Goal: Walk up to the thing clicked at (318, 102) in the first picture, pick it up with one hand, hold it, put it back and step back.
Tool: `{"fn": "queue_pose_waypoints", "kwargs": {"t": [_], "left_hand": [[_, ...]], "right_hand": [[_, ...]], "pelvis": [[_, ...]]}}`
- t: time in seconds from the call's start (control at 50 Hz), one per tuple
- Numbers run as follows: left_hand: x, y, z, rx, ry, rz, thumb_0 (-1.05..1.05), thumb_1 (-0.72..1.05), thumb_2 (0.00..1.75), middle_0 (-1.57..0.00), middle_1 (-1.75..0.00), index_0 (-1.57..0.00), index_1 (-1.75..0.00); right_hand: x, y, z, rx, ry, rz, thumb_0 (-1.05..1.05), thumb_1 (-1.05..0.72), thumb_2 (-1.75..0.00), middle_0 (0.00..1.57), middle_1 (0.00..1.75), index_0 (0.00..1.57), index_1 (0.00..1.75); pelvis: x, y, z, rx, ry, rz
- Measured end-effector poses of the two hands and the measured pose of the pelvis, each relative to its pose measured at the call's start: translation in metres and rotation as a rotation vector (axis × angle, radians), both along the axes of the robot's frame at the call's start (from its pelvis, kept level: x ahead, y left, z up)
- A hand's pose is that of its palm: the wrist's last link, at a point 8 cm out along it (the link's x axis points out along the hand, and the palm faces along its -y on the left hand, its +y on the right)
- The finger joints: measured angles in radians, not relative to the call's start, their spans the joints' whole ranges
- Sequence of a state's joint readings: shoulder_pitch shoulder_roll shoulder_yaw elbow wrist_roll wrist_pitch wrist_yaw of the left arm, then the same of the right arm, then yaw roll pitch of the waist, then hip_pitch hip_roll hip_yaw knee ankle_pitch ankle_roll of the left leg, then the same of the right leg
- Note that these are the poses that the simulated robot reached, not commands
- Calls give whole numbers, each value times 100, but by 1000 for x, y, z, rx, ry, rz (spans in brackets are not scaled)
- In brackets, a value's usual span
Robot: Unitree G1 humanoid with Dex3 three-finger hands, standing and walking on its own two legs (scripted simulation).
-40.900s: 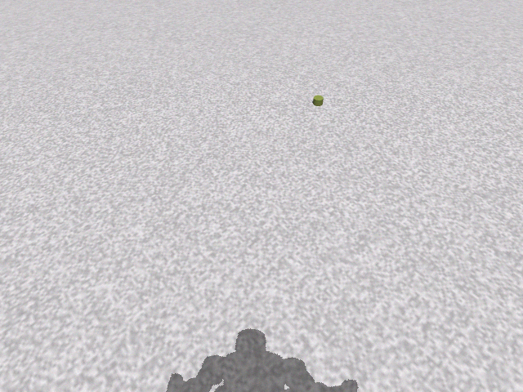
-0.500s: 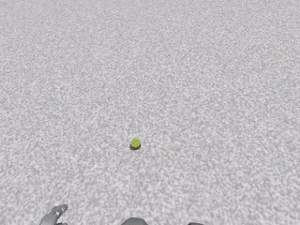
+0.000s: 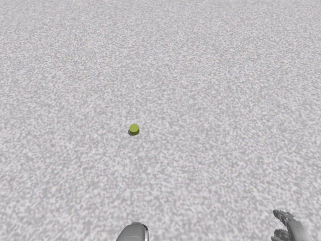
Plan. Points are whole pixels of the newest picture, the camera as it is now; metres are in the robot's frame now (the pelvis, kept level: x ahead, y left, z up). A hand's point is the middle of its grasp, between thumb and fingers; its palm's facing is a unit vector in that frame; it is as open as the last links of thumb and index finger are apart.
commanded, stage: step back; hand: left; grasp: from above
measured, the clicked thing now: (134, 129) +0.85 +0.27 -0.73
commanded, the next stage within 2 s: stand in 1.58 s
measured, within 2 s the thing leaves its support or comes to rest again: neither
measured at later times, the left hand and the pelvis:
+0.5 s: hand out of the picture -0.06 +0.26 -0.14, palm faces +0.10 -0.92 -0.39, open 7.4 cm; pelvis -0.18 -0.02 +0.01, yaw +6 degrees
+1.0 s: hand out of the picture -0.24 +0.25 -0.14, palm faces +0.10 -0.92 -0.39, open 7.4 cm; pelvis -0.24 -0.03 +0.01, yaw +4 degrees
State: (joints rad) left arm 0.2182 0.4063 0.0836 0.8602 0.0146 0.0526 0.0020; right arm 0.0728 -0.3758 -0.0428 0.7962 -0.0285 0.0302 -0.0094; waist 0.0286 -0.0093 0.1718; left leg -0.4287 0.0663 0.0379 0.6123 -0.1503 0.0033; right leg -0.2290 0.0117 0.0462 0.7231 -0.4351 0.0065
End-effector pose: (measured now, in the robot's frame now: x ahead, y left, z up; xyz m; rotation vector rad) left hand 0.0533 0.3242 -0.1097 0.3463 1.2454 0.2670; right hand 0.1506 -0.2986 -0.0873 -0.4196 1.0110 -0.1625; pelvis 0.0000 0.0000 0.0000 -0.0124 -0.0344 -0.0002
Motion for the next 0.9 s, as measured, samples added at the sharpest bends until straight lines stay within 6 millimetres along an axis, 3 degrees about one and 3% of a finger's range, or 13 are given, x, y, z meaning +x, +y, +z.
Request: {"fn": "queue_pose_waypoints", "kwargs": {"t": [0.1,0.16,0.28,0.42,0.54,0.7,0.8,0.9], "left_hand": [[-54,-22,10,10,20,8,1,91,89,-20,-30,-21,-30],[-75,-27,20,23,19,19,1,90,89,-20,-30,-21,-30],[-83,-23,26,55,-91,6,1,90,89,-20,-30,-21,-30],[-103,-12,10,27,-178,14,1,90,89,-20,-30,-21,-30],[-147,-23,12,-13,-162,21,1,91,89,-20,-30,-21,-30],[-237,-49,4,-13,-39,7,1,91,89,-20,-30,-21,-30],[-287,-58,13,-13,11,57,1,90,89,-20,-30,-21,-30],[-306,-49,15,-9,7,96,1,90,89,-20,-30,-21,-30]], "right_hand": [[-48,-23,-14,19,39,-50,1,-90,-90,20,30,21,30],[-82,-28,-15,26,81,-60,1,-90,-90,20,30,20,30],[-148,-31,-23,4,186,-41,1,-90,-90,20,30,20,30],[-203,-13,-22,-2,209,-4,1,-90,-90,20,30,20,30],[-231,-16,-2,-9,139,2,1,-90,-90,20,30,21,30],[-258,-48,-4,9,32,-31,1,-90,-90,20,30,21,30],[-289,-57,-7,25,91,-51,1,-90,-90,20,30,20,30],[-313,-52,-15,23,187,-30,1,-90,-90,20,30,20,30]], "pelvis": [[-36,-14,1,18,-9,2],[-52,-17,7,41,-4,14],[-92,-18,5,36,3,70],[-150,-13,-3,41,-22,102],[-189,-21,8,0,-10,84],[-231,-41,2,-18,-17,24],[-240,-44,11,6,-16,24],[-242,-38,11,0,-11,70]]}}
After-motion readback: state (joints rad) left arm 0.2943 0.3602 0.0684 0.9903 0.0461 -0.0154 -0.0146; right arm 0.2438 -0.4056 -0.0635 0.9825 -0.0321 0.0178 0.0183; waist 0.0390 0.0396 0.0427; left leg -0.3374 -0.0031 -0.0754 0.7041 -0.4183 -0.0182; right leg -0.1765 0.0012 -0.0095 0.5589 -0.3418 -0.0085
